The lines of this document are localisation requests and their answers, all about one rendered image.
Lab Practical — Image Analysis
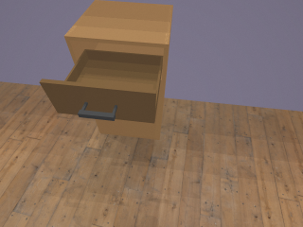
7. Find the handle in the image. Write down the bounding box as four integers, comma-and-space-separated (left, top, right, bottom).
78, 102, 117, 121

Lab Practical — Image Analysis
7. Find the cabinet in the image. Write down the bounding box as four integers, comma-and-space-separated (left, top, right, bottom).
64, 0, 173, 140

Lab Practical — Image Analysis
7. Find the drawer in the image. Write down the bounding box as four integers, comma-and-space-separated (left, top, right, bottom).
40, 49, 164, 124

